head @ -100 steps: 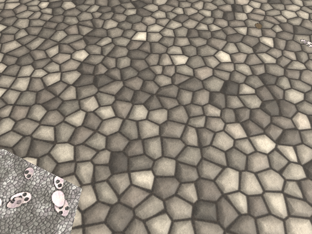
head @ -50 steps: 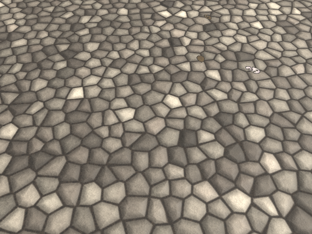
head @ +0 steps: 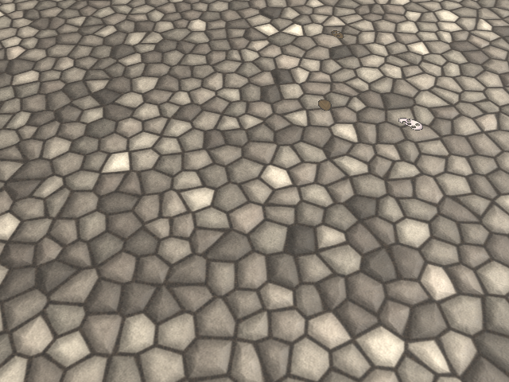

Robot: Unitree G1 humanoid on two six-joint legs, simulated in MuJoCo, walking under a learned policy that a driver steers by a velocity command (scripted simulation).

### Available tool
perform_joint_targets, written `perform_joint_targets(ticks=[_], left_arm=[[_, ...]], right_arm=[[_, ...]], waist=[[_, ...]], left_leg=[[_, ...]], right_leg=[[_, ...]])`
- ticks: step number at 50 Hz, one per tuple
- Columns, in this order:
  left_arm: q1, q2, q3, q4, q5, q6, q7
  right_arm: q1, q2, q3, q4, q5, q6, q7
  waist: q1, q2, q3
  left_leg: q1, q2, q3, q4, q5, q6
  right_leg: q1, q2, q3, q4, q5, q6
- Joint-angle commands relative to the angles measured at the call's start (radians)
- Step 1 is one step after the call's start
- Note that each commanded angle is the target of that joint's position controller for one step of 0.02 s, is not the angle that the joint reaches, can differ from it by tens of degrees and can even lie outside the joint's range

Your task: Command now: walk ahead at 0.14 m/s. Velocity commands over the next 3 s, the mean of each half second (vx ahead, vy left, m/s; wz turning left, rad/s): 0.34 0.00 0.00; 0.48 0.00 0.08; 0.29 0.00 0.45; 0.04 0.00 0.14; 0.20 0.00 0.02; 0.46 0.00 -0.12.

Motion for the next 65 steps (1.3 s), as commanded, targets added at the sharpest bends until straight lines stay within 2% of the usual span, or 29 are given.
perform_joint_targets(ticks=[1,3,6,10,12,13,14,15,16,17,18,20,23,28,32,35,37,38,39,40,41,42,44,49,55,58,62,64,65], left_arm=[[0.122,0.130,0.035,-0.001,0.002,0.008,-0.001],[0.172,0.159,0.052,0.001,0.001,0.011,-0.003],[0.204,0.158,0.063,0.002,0.018,-0.012,-0.007],[0.165,0.169,0.073,-0.017,0.015,-0.043,-0.013],[0.090,0.174,0.074,-0.039,0.001,-0.050,-0.018],[0.085,0.156,0.067,-0.047,0.004,-0.061,-0.025],[0.065,0.088,0.046,-0.092,-0.003,-0.069,-0.037],[0.066,0.103,0.055,-0.117,0.015,-0.070,-0.045],[0.027,0.117,0.061,-0.126,0.030,-0.062,-0.051],[-0.002,0.099,0.057,-0.131,0.026,-0.066,-0.062],[-0.002,0.082,0.056,-0.129,0.019,-0.070,-0.068],[0.023,0.083,0.061,-0.123,0.028,-0.056,-0.074],[-0.038,0.096,0.070,-0.150,0.024,-0.034,-0.079],[-0.295,0.079,0.059,-0.250,0.015,-0.029,-0.084],[-0.392,0.083,0.054,-0.293,0.006,-0.031,-0.082],[-0.303,0.120,0.072,-0.280,0.007,-0.042,-0.067],[-0.033,0.160,0.099,-0.192,0.009,-0.056,-0.052],[0.119,0.219,0.120,-0.156,0.033,-0.063,-0.041],[0.186,0.318,0.144,-0.157,0.055,-0.061,-0.043],[0.107,0.284,0.140,-0.160,0.011,-0.045,-0.054],[-0.026,0.230,0.123,-0.184,-0.001,-0.047,-0.055],[-0.086,0.162,0.105,-0.194,0.002,-0.059,-0.059],[-0.081,0.091,0.082,-0.164,0.007,-0.079,-0.049],[0.016,0.141,0.084,-0.137,0.007,-0.110,-0.041],[0.095,0.138,0.072,-0.131,0.002,-0.111,-0.032],[0.144,0.148,0.070,-0.114,-0.001,-0.101,-0.014],[0.105,0.198,0.085,-0.127,0.002,-0.081,0.013],[0.050,0.214,0.095,-0.155,-0.009,-0.071,0.004],[0.100,0.134,0.081,-0.196,-0.007,-0.070,-0.005]], right_arm=[[0.028,-0.078,-0.018,-0.027,-0.009,0.002,0.006],[-0.040,-0.056,-0.016,-0.074,-0.027,-0.004,0.020],[-0.114,-0.075,-0.026,-0.143,-0.028,-0.037,0.035],[-0.106,-0.091,-0.046,-0.187,-0.005,-0.071,0.055],[0.077,-0.073,-0.056,-0.133,0.004,-0.075,0.056],[0.217,-0.110,-0.077,-0.086,0.002,-0.079,0.047],[0.374,-0.218,-0.105,-0.067,-0.013,-0.084,0.033],[0.431,-0.243,-0.107,-0.036,-0.010,-0.069,0.037],[0.292,-0.198,-0.092,-0.069,-0.012,-0.060,0.035],[0.177,-0.167,-0.082,-0.114,-0.012,-0.065,0.039],[0.117,-0.156,-0.075,-0.135,-0.011,-0.074,0.040],[0.113,-0.111,-0.055,-0.129,-0.007,-0.092,0.036],[0.200,-0.112,-0.045,-0.093,-0.004,-0.108,0.029],[0.252,-0.103,-0.030,-0.083,-0.007,-0.112,0.027],[0.281,-0.122,-0.031,-0.070,-0.006,-0.117,0.018],[0.243,-0.149,-0.039,-0.072,-0.012,-0.120,0.012],[0.214,-0.169,-0.046,-0.077,-0.013,-0.110,0.012],[0.220,-0.148,-0.040,-0.094,-0.005,-0.108,0.018],[0.339,-0.023,-0.020,-0.117,0.029,-0.104,0.033],[0.278,-0.120,-0.047,-0.118,0.014,-0.101,0.036],[0.171,-0.135,-0.053,-0.159,0.005,-0.100,0.035],[0.114,-0.126,-0.052,-0.171,0.000,-0.104,0.038],[0.138,-0.083,-0.053,-0.159,-0.021,-0.079,0.044],[0.044,-0.069,-0.057,-0.205,-0.025,-0.030,0.063],[-0.193,-0.060,-0.044,-0.295,-0.012,-0.038,0.079],[-0.263,-0.046,-0.034,-0.326,-0.018,-0.045,0.078],[-0.072,-0.100,-0.057,-0.283,-0.033,-0.054,0.069],[0.107,-0.164,-0.087,-0.238,-0.049,-0.075,0.059],[0.106,-0.268,-0.111,-0.244,-0.050,-0.081,0.052]], waist=[[0.026,-0.094,0.106],[0.060,-0.147,0.214],[0.072,-0.123,0.251],[0.029,-0.111,0.182],[-0.074,-0.078,0.127],[-0.129,-0.001,0.060],[-0.185,0.243,-0.023],[-0.156,0.307,-0.035],[-0.077,0.140,0.061],[-0.044,0.042,0.116],[-0.010,0.013,0.118],[0.024,0.034,0.093],[0.025,0.056,0.091],[-0.013,0.068,0.132],[-0.026,0.086,0.135],[0.034,0.092,0.071],[0.147,0.077,-0.069],[0.196,0.026,-0.162],[0.131,-0.188,-0.297],[0.124,-0.105,-0.294],[0.077,-0.063,-0.113],[0.059,0.002,-0.035],[-0.007,0.001,0.025],[-0.025,-0.034,0.066],[0.025,-0.053,0.095],[0.047,-0.053,0.100],[-0.036,-0.131,-0.018],[-0.137,-0.083,-0.114],[-0.076,0.104,-0.203]], left_leg=[[-0.062,-0.006,-0.007,0.081,-0.246,0.041],[-0.254,-0.021,0.059,0.229,-0.271,0.041],[-0.428,0.053,0.029,0.371,-0.265,0.053],[-0.302,0.042,0.054,0.243,-0.190,0.059],[0.061,-0.031,0.110,0.088,-0.071,0.066],[0.285,-0.024,0.063,0.050,-0.078,0.075],[0.440,0.244,-0.343,-0.149,-0.363,0.148],[0.431,0.385,-0.678,-0.289,-0.452,0.218],[0.310,0.378,-0.615,-0.273,-0.522,0.212],[0.204,0.347,-0.512,-0.279,-0.431,0.198],[0.146,0.303,-0.408,-0.293,-0.300,0.180],[0.124,0.238,-0.260,-0.299,-0.086,0.156],[0.173,0.211,-0.154,-0.287,0.179,0.158],[0.171,0.177,-0.062,-0.294,0.393,0.163],[0.215,0.196,-0.034,-0.284,0.526,0.160],[0.298,0.217,-0.006,-0.134,0.859,0.146],[0.276,0.192,0.022,0.192,0.911,0.123],[0.097,0.153,0.041,0.456,0.629,0.114],[-0.258,-0.028,0.069,0.885,-0.150,0.076],[-0.382,-0.054,-0.058,1.011,-0.282,0.088],[-0.444,0.020,-0.069,0.985,-0.189,0.099],[-0.410,0.057,-0.069,0.919,-0.122,0.102],[-0.293,0.096,-0.077,0.817,-0.091,0.091],[-0.382,0.115,-0.050,0.703,0.017,0.069],[-0.430,0.089,0.047,0.377,0.217,0.055],[-0.381,0.042,0.137,0.234,0.224,0.067],[-0.173,-0.063,0.170,0.187,0.087,0.130],[0.062,-0.048,0.094,-0.012,0.265,0.189],[0.331,0.215,-0.157,0.132,0.854,0.265]], right_leg=[[-0.145,-0.140,0.190,-0.158,-0.334,-0.089],[-0.127,-0.268,0.346,-0.251,-0.518,-0.166],[-0.030,-0.347,0.408,-0.268,-0.335,-0.225],[-0.006,-0.302,0.276,-0.196,-0.035,-0.187],[-0.198,-0.229,0.159,-0.069,0.101,-0.135],[-0.304,-0.166,0.082,0.110,0.203,-0.104],[-0.479,-0.033,-0.060,0.472,0.070,-0.039],[-0.614,0.031,-0.041,0.709,-0.236,-0.038],[-0.651,-0.058,0.020,0.826,-0.164,-0.059],[-0.643,-0.097,0.030,0.827,-0.049,-0.065],[-0.601,-0.123,0.029,0.790,0.024,-0.062],[-0.547,-0.137,0.005,0.739,0.073,-0.041],[-0.609,-0.128,-0.041,0.695,0.115,-0.018],[-0.640,-0.102,-0.104,0.436,0.225,0.005],[-0.532,-0.061,-0.140,0.243,0.271,-0.029],[-0.389,-0.009,-0.147,0.197,0.200,-0.087],[-0.108,0.028,-0.144,0.113,0.194,-0.127],[0.127,-0.117,0.011,0.090,0.084,-0.166],[0.405,-0.444,0.537,0.019,-0.021,-0.318],[0.344,-0.443,0.729,-0.135,-0.153,-0.340],[0.186,-0.419,0.538,-0.160,-0.198,-0.292],[0.044,-0.381,0.421,-0.200,-0.097,-0.253],[-0.126,-0.306,0.226,-0.233,0.092,-0.177],[-0.134,-0.270,0.029,-0.280,0.248,-0.133],[-0.042,-0.228,-0.143,-0.261,0.490,-0.071],[0.039,-0.237,-0.214,-0.165,0.786,-0.057],[0.106,-0.259,-0.250,0.152,1.153,-0.035],[0.009,-0.230,-0.256,0.551,0.837,-0.013],[-0.273,-0.126,-0.250,0.864,-0.049,0.017]])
